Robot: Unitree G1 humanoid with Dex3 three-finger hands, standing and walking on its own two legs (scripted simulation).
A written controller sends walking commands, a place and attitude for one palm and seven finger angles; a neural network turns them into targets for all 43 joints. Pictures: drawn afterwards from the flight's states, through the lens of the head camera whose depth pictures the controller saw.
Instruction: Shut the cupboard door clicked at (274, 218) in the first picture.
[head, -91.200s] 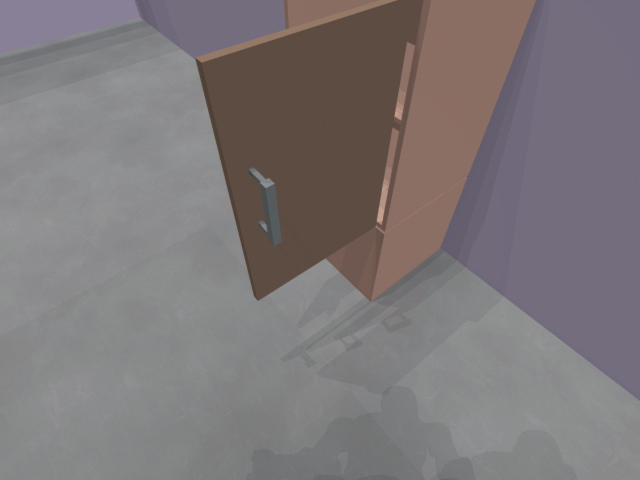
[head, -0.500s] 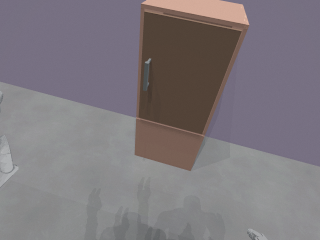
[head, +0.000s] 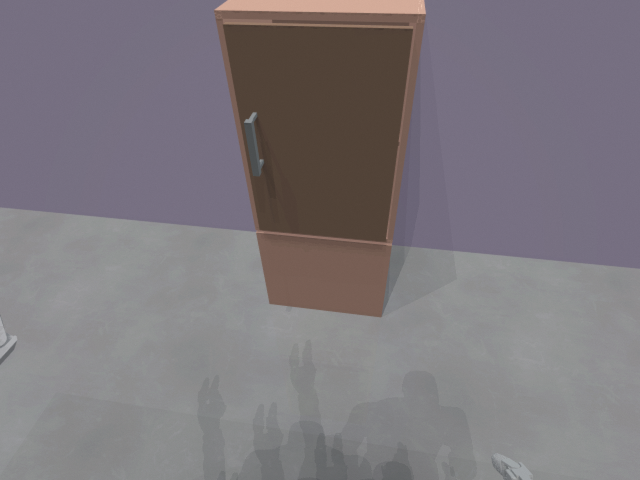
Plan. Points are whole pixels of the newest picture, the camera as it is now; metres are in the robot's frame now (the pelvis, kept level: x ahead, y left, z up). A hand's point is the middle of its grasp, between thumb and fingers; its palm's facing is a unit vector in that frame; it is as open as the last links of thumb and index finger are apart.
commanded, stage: stop stepping back and stand still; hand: left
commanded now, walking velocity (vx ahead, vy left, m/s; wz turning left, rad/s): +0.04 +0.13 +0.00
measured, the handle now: (255, 144) +0.89 +0.22 -0.02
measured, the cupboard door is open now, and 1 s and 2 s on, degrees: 0 0 0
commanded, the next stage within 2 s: let the arm hang, fingers relaxed in 0.08 s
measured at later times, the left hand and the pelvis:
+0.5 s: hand out of the picture +0.07 +0.18 -0.16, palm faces +0.10 -0.97 -0.22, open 7.1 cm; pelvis +0.02 +0.00 -0.01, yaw +6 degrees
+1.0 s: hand out of the picture +0.00 +0.19 -0.17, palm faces +0.10 -0.98 -0.18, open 7.4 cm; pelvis +0.01 +0.02 +0.01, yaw +4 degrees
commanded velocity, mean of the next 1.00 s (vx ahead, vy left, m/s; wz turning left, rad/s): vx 0.00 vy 0.01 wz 0.00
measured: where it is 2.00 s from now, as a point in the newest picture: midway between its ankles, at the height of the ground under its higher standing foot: outside the picture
